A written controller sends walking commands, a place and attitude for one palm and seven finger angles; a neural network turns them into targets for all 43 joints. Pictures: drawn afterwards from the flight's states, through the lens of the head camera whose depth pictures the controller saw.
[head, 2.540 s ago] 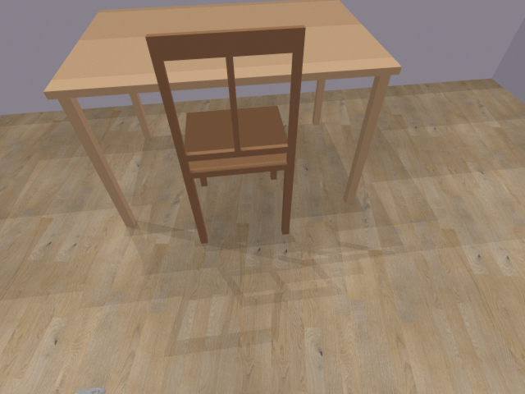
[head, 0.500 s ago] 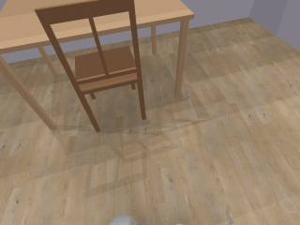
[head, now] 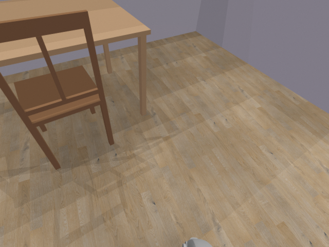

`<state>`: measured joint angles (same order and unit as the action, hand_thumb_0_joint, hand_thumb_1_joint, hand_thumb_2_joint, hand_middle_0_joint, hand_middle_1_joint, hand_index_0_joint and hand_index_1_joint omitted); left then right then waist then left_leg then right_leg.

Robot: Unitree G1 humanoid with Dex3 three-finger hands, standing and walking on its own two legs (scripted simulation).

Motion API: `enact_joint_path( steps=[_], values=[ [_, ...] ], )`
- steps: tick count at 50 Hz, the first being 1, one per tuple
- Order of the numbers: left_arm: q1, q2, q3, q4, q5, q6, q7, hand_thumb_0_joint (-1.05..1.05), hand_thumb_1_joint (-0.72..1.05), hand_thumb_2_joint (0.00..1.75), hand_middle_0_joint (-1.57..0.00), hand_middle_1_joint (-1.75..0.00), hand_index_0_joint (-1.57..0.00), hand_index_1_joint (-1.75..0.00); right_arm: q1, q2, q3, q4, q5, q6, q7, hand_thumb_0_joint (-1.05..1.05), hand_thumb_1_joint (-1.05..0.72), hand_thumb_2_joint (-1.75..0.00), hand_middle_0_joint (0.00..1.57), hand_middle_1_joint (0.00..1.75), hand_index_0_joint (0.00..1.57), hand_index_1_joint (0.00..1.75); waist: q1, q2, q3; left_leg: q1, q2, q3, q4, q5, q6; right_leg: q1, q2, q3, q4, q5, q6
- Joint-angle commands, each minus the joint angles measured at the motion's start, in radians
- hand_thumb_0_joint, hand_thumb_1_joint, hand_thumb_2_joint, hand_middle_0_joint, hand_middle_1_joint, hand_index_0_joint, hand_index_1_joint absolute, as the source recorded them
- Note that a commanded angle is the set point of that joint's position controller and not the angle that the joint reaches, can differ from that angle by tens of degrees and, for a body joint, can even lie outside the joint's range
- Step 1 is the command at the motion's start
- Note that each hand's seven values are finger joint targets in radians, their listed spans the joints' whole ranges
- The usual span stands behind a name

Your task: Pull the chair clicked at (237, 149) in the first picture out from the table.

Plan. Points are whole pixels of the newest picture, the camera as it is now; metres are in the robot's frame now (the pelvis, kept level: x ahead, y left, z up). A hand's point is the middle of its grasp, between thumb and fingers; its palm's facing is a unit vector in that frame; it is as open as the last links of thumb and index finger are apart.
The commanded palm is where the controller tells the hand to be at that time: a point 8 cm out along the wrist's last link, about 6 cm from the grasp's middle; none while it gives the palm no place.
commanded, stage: walk to a spot facing it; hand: left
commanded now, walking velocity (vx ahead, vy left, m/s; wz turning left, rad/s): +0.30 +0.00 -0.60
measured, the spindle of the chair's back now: (52, 71) +0.80 +0.59 -0.08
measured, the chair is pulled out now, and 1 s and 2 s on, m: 0.00 0.00 0.00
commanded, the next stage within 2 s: turn to face it in 1.06 s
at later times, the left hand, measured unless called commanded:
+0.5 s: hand (145, 212) +0.26 +0.07 -0.17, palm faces -0.28 -0.94 -0.20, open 7.2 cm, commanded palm none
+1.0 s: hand (162, 164) +0.43 +0.04 -0.18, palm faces -0.39 -0.91 -0.14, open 7.3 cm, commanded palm none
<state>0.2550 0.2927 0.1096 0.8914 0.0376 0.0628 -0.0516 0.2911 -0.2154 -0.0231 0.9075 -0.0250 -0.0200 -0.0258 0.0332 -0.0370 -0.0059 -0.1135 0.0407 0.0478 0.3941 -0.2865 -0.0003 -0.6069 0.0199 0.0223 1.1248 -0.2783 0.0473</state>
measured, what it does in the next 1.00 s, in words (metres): walks ahead, turning right: right foot, then left foot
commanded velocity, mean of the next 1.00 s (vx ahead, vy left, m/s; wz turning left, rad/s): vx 0.35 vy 0.00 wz -0.35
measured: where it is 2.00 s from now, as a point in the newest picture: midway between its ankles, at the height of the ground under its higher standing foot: (210, 204)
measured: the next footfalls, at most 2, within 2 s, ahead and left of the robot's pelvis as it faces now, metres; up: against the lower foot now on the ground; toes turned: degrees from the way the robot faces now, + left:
right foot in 0.24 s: +0.14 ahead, -0.20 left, +0.00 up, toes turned -18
left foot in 0.64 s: +0.34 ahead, -0.01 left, +0.00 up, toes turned -11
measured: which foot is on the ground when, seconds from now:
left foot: down 0.00-0.24, up 0.26-0.62, down 0.64-1.00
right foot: up 0.00-0.22, down 0.24-0.64, up 0.66-1.00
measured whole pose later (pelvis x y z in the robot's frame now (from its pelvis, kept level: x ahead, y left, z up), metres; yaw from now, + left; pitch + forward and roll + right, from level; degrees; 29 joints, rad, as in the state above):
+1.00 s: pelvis +0.33 -0.11 +0.00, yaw -27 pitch +0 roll +0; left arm 0.25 0.18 0.09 1.06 0.04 0.03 -0.03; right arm 0.41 -0.11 -0.03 1.08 -0.02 -0.09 -0.02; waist 0.01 -0.05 0.04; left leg 0.00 0.05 0.28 0.31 -0.29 0.02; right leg -0.61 -0.11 -0.08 0.95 -0.13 0.02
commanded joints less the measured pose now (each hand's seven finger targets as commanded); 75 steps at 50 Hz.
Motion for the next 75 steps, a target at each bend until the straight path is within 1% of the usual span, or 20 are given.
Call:
enact_joint_path(
  steps=[1, 8, 11, 12, 13, 15, 18, 27, 30, 31, 33, 34, 39, 52, 57, 58, 60, 61, 66, 75],
  values=[
    [-0.147, 0.009, -0.018, -0.111, -0.002, -0.036, -0.022, 0.00, 0.90, 0.90, -0.20, -0.30, -0.20, -0.30, 0.088, -0.171, -0.049, -0.037, 0.001, -0.046, -0.008, 0.00, -0.90, -0.90, 0.20, 0.30, 0.20, 0.30, -0.061, 0.173, 0.123, 0.063, 0.272, -0.127, -0.208, -0.047, 0.155, -0.191, -0.093, -0.035, -0.074, 0.011, 0.011],
    [-0.251, -0.005, -0.034, -0.120, -0.010, -0.054, -0.026, 0.00, 0.90, 0.90, -0.20, -0.30, -0.20, -0.30, 0.161, -0.193, -0.057, 0.012, -0.013, -0.047, 0.008, 0.00, -0.90, -0.90, 0.20, 0.30, 0.20, 0.30, -0.096, 0.206, 0.126, 0.004, 0.308, 0.042, -0.120, 0.181, 0.114, 0.105, -0.070, -0.137, -0.419, -0.039, -0.033],
    [0.048, 0.070, -0.008, -0.021, -0.009, -0.083, -0.013, 0.00, 0.90, 0.90, -0.20, -0.30, -0.20, -0.30, 0.118, -0.199, -0.050, 0.013, -0.004, -0.042, 0.016, 0.00, -0.90, -0.90, 0.20, 0.30, 0.20, 0.30, 0.061, 0.073, -0.042, -0.135, 0.228, 0.190, 0.330, 0.373, 0.027, 0.598, -0.008, -0.166, -0.598, 0.005, -0.094],
    [0.197, 0.205, 0.027, 0.021, -0.009, -0.099, 0.005, 0.00, 0.90, 0.90, -0.20, -0.30, -0.20, -0.30, 0.143, -0.118, -0.032, -0.012, 0.015, -0.043, 0.031, 0.00, -0.90, -0.90, 0.20, 0.30, 0.20, 0.30, 0.112, -0.208, -0.186, -0.443, 0.135, 0.226, 0.660, -0.062, -0.024, 0.896, -0.288, 0.206, -0.709, -0.171, -0.187],
    [0.273, 0.281, 0.040, 0.037, -0.034, -0.094, 0.023, 0.00, 0.90, 0.90, -0.20, -0.30, -0.20, -0.30, 0.038, -0.094, -0.026, -0.071, 0.021, -0.041, 0.027, 0.00, -0.90, -0.90, 0.20, 0.30, 0.20, 0.30, 0.137, -0.244, -0.205, -0.626, 0.068, 0.089, 0.907, -0.329, -0.031, 0.888, -0.480, 0.589, -0.849, -0.079, -0.263],
    [0.132, 0.218, 0.019, 0.012, -0.030, -0.086, 0.041, 0.00, 0.90, 0.90, -0.20, -0.30, -0.20, -0.30, -0.060, -0.118, -0.041, -0.058, 0.015, -0.040, 0.026, 0.00, -0.90, -0.90, 0.20, 0.30, 0.20, 0.30, 0.088, -0.103, -0.061, -0.632, 0.137, -0.027, 0.952, -0.175, -0.017, 0.600, -0.415, 0.493, -0.913, -0.348, -0.274],
    [-0.040, 0.104, -0.014, -0.006, -0.015, -0.102, 0.050, 0.00, 0.90, 0.90, -0.20, -0.30, -0.20, -0.30, 0.066, -0.076, -0.043, 0.019, -0.007, -0.013, 0.030, 0.00, -0.90, -0.90, 0.20, 0.30, 0.20, 0.30, -0.048, -0.073, 0.011, -0.447, 0.148, 0.000, 0.765, -0.044, -0.045, 0.360, -0.285, 0.202, -0.909, -0.105, -0.216],
    [0.038, 0.081, -0.016, 0.067, -0.012, -0.122, 0.052, 0.00, 0.90, 0.90, -0.20, -0.30, -0.20, -0.30, -0.048, -0.030, -0.048, -0.010, 0.000, -0.030, 0.051, 0.00, -0.90, -0.90, 0.20, 0.30, 0.20, 0.30, -0.019, -0.082, 0.072, -0.338, 0.080, 0.047, 0.341, 0.030, -0.042, 0.377, -0.251, 0.170, -0.922, -0.082, -0.227],
    [0.022, 0.065, -0.014, 0.079, -0.016, -0.115, 0.053, 0.00, 0.90, 0.90, -0.20, -0.30, -0.20, -0.30, 0.043, -0.040, -0.054, 0.026, 0.001, -0.047, 0.044, 0.00, -0.90, -0.90, 0.20, 0.30, 0.20, 0.30, -0.073, -0.035, 0.073, -0.090, 0.037, 0.075, 0.165, 0.080, -0.032, 0.287, -0.193, 0.127, -0.812, -0.121, -0.187],
    [0.020, 0.035, -0.019, 0.074, -0.017, -0.112, 0.049, 0.00, 0.90, 0.90, -0.20, -0.30, -0.20, -0.30, 0.145, -0.080, -0.062, 0.061, -0.002, -0.054, 0.033, 0.00, -0.90, -0.90, 0.20, 0.30, 0.20, 0.30, -0.116, 0.062, 0.040, 0.058, 0.060, 0.032, 0.106, 0.013, -0.020, 0.221, -0.135, 0.093, -0.645, -0.084, -0.164],
    [0.022, -0.052, -0.038, 0.027, -0.022, -0.115, 0.037, 0.00, 0.90, 0.90, -0.20, -0.30, -0.20, -0.30, 0.326, -0.229, -0.089, 0.088, -0.016, -0.052, 0.015, 0.00, -0.90, -0.90, 0.20, 0.30, 0.20, 0.30, -0.153, 0.377, 0.005, 0.187, 0.441, -0.555, -0.220, -0.353, 0.130, -0.061, 0.026, -0.052, -0.066, -0.276, -0.090],
    [-0.013, -0.019, -0.027, 0.037, -0.010, -0.114, 0.042, 0.00, 0.90, 0.90, -0.20, -0.30, -0.20, -0.30, 0.263, -0.174, -0.077, 0.090, -0.013, -0.048, 0.009, 0.00, -0.90, -0.90, 0.20, 0.30, 0.20, 0.30, -0.139, 0.277, 0.044, 0.080, 0.443, -0.567, -0.271, -0.470, 0.141, -0.084, -0.030, 0.009, 0.084, -0.210, -0.099],
    [0.090, -0.073, -0.019, 0.122, -0.003, -0.082, 0.022, 0.00, 0.90, 0.90, -0.20, -0.30, -0.20, -0.30, 0.089, -0.028, -0.045, 0.077, 0.003, -0.084, -0.004, 0.00, -0.90, -0.90, 0.20, 0.30, 0.20, 0.30, -0.017, 0.142, 0.073, -0.049, 0.282, -0.087, -0.246, 0.013, 0.076, -0.016, -0.125, 0.010, 0.085, 0.082, -0.057],
    [-0.208, -0.116, -0.036, 0.048, -0.008, -0.074, 0.003, 0.00, 0.90, 0.90, -0.20, -0.30, -0.20, -0.30, 0.264, -0.036, -0.035, 0.178, -0.003, -0.068, -0.007, 0.00, -0.90, -0.90, 0.20, 0.30, 0.20, 0.30, -0.096, 0.174, 0.168, 0.142, 0.289, 0.182, -0.167, 0.476, 0.102, -0.064, -0.106, -0.161, -0.380, 0.136, -0.055],
    [0.012, -0.059, -0.023, 0.098, -0.004, -0.098, 0.010, 0.00, 0.90, 0.90, -0.20, -0.30, -0.20, -0.30, 0.190, -0.101, -0.056, 0.166, 0.003, -0.060, -0.007, 0.00, -0.90, -0.90, 0.20, 0.30, 0.20, 0.30, 0.030, 0.172, 0.000, 0.159, 0.290, 0.250, 0.215, 0.871, 0.065, 0.319, 0.001, -0.227, -0.531, 0.076, -0.125],
    [0.155, -0.007, -0.009, 0.140, -0.001, -0.110, 0.018, 0.00, 0.90, 0.90, -0.20, -0.30, -0.20, -0.30, 0.178, -0.098, -0.052, 0.154, 0.011, -0.057, 0.001, 0.00, -0.90, -0.90, 0.20, 0.30, 0.20, 0.30, 0.096, 0.093, -0.091, 0.008, 0.254, 0.259, 0.431, 0.774, 0.031, 0.580, -0.009, -0.207, -0.582, 0.181, -0.137],
    [0.293, 0.155, 0.017, 0.174, -0.028, -0.122, 0.047, 0.00, 0.90, 0.90, -0.20, -0.30, -0.20, -0.30, 0.199, 0.014, -0.033, 0.127, 0.038, -0.054, -0.002, 0.00, -0.90, -0.90, 0.20, 0.30, 0.20, 0.30, 0.095, -0.149, -0.287, -0.441, 0.031, 0.109, 1.019, -0.350, -0.029, 0.911, -0.498, 0.413, -0.689, 0.680, -0.338],
    [0.226, 0.133, 0.011, 0.156, -0.030, -0.123, 0.060, 0.00, 0.90, 0.90, -0.20, -0.30, -0.20, -0.30, 0.159, 0.007, -0.036, 0.128, 0.031, -0.048, -0.001, 0.00, -0.90, -0.90, 0.20, 0.30, 0.20, 0.30, 0.088, -0.110, -0.267, -0.423, 0.072, -0.017, 1.037, -0.263, -0.018, 0.767, -0.478, 0.340, -0.741, 0.640, -0.321],
    [-0.064, -0.029, -0.048, 0.105, -0.013, -0.129, 0.079, 0.00, 0.90, 0.90, -0.20, -0.30, -0.20, -0.30, 0.203, 0.071, -0.024, 0.188, 0.010, 0.019, -0.002, 0.00, -0.90, -0.90, 0.20, 0.30, 0.20, 0.30, -0.090, -0.027, -0.003, -0.314, 0.128, -0.034, 0.803, -0.078, -0.034, 0.283, -0.352, -0.069, -0.833, 0.518, -0.193],
    [-0.047, 0.005, -0.020, 0.065, -0.012, -0.093, 0.082, 0.00, 0.90, 0.90, -0.20, -0.30, -0.20, -0.30, -0.035, 0.031, -0.037, 0.064, 0.006, 0.037, 0.031, 0.00, -0.90, -0.90, 0.20, 0.30, 0.20, 0.30, -0.029, -0.088, 0.050, -0.372, 0.091, 0.060, 0.490, -0.058, -0.051, 0.404, -0.375, -0.174, -0.805, 0.402, -0.183]
  ],
)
